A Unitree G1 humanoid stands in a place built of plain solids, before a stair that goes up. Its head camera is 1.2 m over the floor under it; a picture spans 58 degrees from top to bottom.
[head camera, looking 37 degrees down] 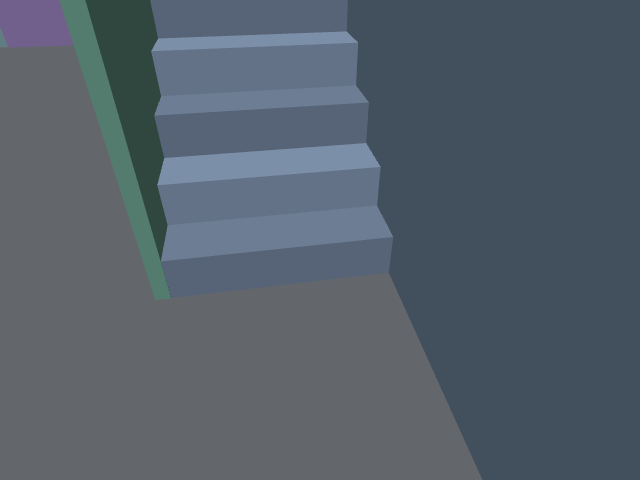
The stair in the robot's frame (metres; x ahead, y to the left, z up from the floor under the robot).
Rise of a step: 0.19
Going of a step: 0.23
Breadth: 0.88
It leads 10 degrees to the left of straight ahead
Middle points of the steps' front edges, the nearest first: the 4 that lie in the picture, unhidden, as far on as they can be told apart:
1.29 0.15 0.19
1.52 0.19 0.37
1.75 0.23 0.56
1.98 0.27 0.75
